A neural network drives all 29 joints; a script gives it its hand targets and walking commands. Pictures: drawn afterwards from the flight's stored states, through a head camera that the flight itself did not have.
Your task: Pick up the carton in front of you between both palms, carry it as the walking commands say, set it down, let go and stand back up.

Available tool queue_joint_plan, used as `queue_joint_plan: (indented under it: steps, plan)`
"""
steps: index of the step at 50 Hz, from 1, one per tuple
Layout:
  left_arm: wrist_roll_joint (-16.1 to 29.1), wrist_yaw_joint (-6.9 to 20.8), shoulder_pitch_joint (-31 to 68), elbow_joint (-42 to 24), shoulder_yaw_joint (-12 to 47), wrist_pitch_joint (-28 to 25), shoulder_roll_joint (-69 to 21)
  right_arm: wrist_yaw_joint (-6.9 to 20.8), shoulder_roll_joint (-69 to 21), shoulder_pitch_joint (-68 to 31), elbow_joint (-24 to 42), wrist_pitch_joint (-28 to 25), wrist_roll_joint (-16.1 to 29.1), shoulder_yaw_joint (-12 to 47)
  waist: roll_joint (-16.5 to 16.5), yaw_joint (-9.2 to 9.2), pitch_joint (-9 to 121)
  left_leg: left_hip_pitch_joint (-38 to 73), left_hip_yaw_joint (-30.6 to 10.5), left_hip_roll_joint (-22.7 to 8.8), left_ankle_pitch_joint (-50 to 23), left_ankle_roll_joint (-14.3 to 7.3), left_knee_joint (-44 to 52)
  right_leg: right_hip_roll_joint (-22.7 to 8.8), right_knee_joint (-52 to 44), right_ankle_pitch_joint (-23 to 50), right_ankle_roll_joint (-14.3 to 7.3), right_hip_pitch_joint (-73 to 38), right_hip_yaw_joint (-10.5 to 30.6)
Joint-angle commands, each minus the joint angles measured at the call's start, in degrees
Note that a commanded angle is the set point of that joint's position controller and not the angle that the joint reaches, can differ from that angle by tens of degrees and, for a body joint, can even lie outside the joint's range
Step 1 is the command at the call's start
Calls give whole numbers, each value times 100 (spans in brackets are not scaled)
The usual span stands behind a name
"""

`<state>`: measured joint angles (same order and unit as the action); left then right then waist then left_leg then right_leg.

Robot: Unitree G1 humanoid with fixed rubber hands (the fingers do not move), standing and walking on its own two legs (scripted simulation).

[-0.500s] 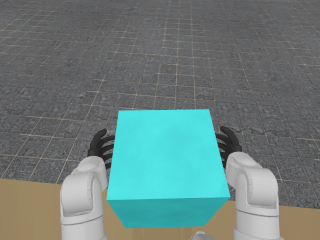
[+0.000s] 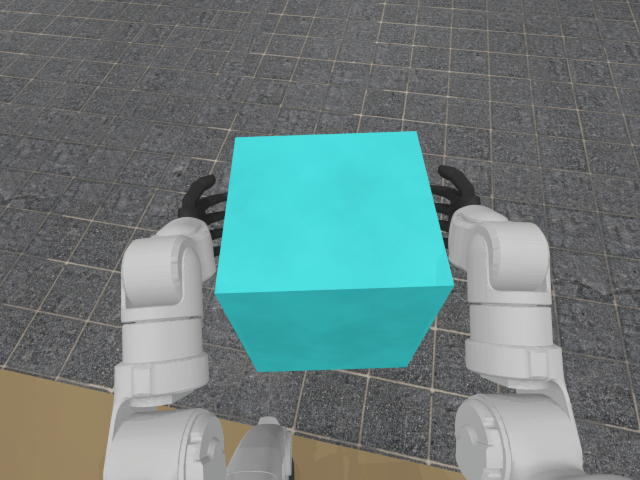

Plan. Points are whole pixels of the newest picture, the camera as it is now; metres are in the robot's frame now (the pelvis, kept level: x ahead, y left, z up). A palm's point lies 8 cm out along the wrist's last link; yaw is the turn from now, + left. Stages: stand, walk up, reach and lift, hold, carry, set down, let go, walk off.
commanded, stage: carry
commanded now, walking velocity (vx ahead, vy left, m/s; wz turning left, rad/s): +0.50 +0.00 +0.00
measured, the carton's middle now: (329, 263) +0.38 +0.02 +0.01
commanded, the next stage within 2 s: none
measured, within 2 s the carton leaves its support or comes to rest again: neither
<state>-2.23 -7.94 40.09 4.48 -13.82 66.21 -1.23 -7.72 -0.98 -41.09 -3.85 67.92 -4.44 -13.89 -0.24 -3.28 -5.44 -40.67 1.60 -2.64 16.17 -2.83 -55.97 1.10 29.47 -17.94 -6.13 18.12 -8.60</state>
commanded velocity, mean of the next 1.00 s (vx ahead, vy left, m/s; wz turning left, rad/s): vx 0.50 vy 0.00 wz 0.46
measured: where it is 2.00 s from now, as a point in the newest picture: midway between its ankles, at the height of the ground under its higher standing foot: (291, 181)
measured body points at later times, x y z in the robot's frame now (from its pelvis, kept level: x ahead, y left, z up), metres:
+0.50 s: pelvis +0.38 +0.00 -0.04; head +0.41 +0.00 +0.41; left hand +0.77 +0.11 +0.09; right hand +0.74 -0.20 +0.09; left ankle +0.25 +0.09 -0.74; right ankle +0.52 -0.09 -0.76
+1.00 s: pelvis +0.68 +0.01 -0.09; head +0.76 +0.02 +0.35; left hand +0.96 +0.30 -0.01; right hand +1.09 +0.02 -0.02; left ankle +0.77 +0.10 -0.81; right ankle +0.55 -0.09 -0.79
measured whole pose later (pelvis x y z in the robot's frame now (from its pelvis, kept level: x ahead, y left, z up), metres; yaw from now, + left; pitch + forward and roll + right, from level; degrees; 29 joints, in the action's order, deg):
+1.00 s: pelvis +0.68 +0.01 -0.09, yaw +20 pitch +5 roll +1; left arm -0.9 -8.5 31.2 -2.8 -13.9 62.8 -3.4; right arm -8.0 -3.7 -34.2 2.1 65.1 -4.8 -12.1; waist -1.7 -3.0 -5.0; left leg -29.3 11.4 2.3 1.1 -7.0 -28.2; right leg -5.6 40.0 -27.5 -0.1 7.6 -20.0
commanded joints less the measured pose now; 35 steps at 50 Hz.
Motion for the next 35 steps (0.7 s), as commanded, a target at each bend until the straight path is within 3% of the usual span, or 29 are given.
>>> queue_joint_plan:
  steps: [1,2,3,5,6,7,8,9,10,11,12,13,14,15,16,17,19,21,23,25,26,27,28,29,30,31,33,35]
  plan:
    - [2589,1509,4158,-944,4023,-17,-6381,1029,-6269,-3764,674,-233,2195,3905,687,-102,3310,265,517,330,-907,26,1410,-1040,-201,4626,-468,-2809,898]
    - [2552,1504,4083,-1034,4053,-8,-6303,1032,-6205,-3756,801,-221,2203,3958,776,-110,3268,533,649,444,-1111,-1,1785,-980,-121,4782,-413,-2788,742]
    - [2513,1494,3993,-1068,4078,12,-6225,1048,-6165,-3681,863,-197,2194,4004,945,-67,3341,703,661,405,-1585,-111,1538,-1095,92,5028,-389,-2841,630]
    - [2405,1482,3714,-1018,4107,57,-6060,1111,-6014,-3582,912,-127,2200,4063,856,9,3361,1080,765,554,-1460,-277,2060,-1071,615,5592,-283,-2889,450]
    - [2335,1477,3591,-955,4135,83,-5946,1159,-5975,-3507,839,-86,2201,4078,904,-96,3280,853,415,447,-2502,-312,2741,-833,843,4931,-112,-3332,398]
    - [2275,1470,3504,-835,4133,100,-5860,1215,-5928,-3445,780,-42,2224,4077,890,12,3245,1375,531,499,-2660,-266,3119,-800,1258,4753,-17,-3219,355]
    - [2259,1471,3502,-716,4138,116,-5789,1276,-5842,-3336,669,-12,2224,4029,613,367,3285,2427,655,481,-2888,-189,3565,-713,2118,4559,142,-2638,119]
    - [2335,1505,3597,-820,4160,156,-6000,1308,-5558,-3276,505,-77,2088,3963,-959,428,4051,4833,-1143,-553,-3040,-967,2889,-351,3519,3433,466,-260,234]
    - [2324,1520,3817,-912,4259,172,-5895,1364,-5814,-3046,325,-85,2166,3937,-1716,985,3971,5921,-2538,-1127,-3505,-1400,3302,390,4416,77,541,1595,468]
    - [2353,1519,3956,-905,4290,157,-6020,1416,-5857,-3187,485,-71,2254,3932,-1630,1022,3786,6308,-2397,-1226,-3865,-1449,3087,385,4913,-961,429,2332,816]
    - [2334,1500,4016,-954,4244,122,-5995,1469,-5999,-3406,665,-66,2376,4038,-858,1024,3584,6063,-2158,-1206,-4458,-1323,3014,239,4613,-900,333,2424,923]
    - [2299,1457,4063,-981,4207,90,-5940,1514,-6091,-3765,869,-77,2517,4131,-392,986,3319,5750,-2010,-1191,-4750,-1172,3065,165,4227,-842,265,2414,871]
    - [2213,1405,4002,-984,4141,83,-5907,1543,-6165,-4040,1016,-89,2643,4218,-364,890,3212,5364,-1932,-1129,-4778,-1072,3167,67,3830,-663,273,2220,909]
    - [2154,1361,3964,-1010,4133,112,-5904,1554,-6201,-4204,1076,-111,2737,4327,-773,869,3183,5163,-1970,-1125,-4567,-1159,3225,-30,3245,-554,329,2133,978]
    - [2106,1318,3949,-973,4085,130,-5904,1566,-6229,-4213,1066,-108,2807,4364,-909,895,3105,5039,-1931,-1074,-4361,-1196,3243,-98,2870,-372,406,2081,934]
    - [2046,1277,3838,-910,4008,139,-5872,1583,-6251,-4135,1030,-96,2869,4376,-982,954,3154,5094,-1872,-1038,-4596,-1269,3106,-109,2777,-84,432,2155,881]
    - [1831,1203,3527,-740,3861,153,-5713,1616,-6260,-4012,895,-58,3014,4371,-770,1224,3068,5737,-1793,-694,-4814,-1226,2568,-121,2279,772,453,3091,751]
    - [1487,1153,3165,-399,3530,185,-5436,1649,-6266,-4054,660,-31,3115,4373,-275,1325,2786,5069,-1593,-244,-4100,-1227,2455,48,831,1761,577,2626,460]
    - [1207,1132,2855,-20,3167,190,-5207,1690,-6319,-4149,401,-64,3244,4343,-97,1125,2654,3264,-1133,63,-2952,-1076,2202,225,-439,3217,617,569,250]
    - [1027,1151,2671,327,2910,170,-5051,1747,-6407,-4103,-6,-119,3294,4281,-43,722,2624,1816,-740,315,-1407,-881,1230,102,-945,4780,649,-1436,118]
    - [931,1175,2726,483,2810,162,-4959,1782,-6452,-4030,-245,-146,3239,4190,130,499,2591,1350,-443,499,-925,-687,389,-185,-842,4952,632,-2133,153]
    - [869,1201,2647,726,2703,175,-4858,1807,-6366,-4009,-519,-150,3187,4029,533,237,2672,494,-257,692,1031,-481,-786,-944,-482,5653,456,-3012,731]
    - [778,1173,2825,940,2559,160,-4561,1831,-6396,-4285,-736,-80,3184,3865,1564,57,3417,-491,-167,856,2384,-128,-2424,-2742,574,7982,-402,-4315,2465]
    - [859,1146,2961,1063,2474,149,-4558,1808,-6318,-4348,-976,-27,3187,3595,1067,-57,3856,-1097,-577,503,2012,-91,-3071,-2964,843,7386,-671,-4863,2868]
    - [1041,1137,3060,883,2534,99,-4800,1788,-6337,-4434,-894,-26,3229,3510,542,-138,4215,-1045,-818,242,1419,-56,-3367,-3045,333,4465,-887,-4259,3255]
    - [1341,1147,3525,470,2706,44,-5157,1770,-6441,-4586,-758,-33,3223,3426,46,11,4056,-899,-751,30,948,-32,-3233,-2737,-164,2130,-786,-3439,3333]
    - [1869,1180,4455,-314,3211,-13,-5830,1671,-6774,-4703,-427,-45,3101,3377,323,167,3581,-970,-548,-155,657,95,-3105,-2525,-357,2000,-833,-2556,2938]
    - [2279,1220,4800,-806,3575,-12,-6256,1489,-6821,-4596,-29,-78,2966,3445,383,223,3412,-957,-466,-267,488,91,-2706,-2156,-384,1599,-554,-2183,2277]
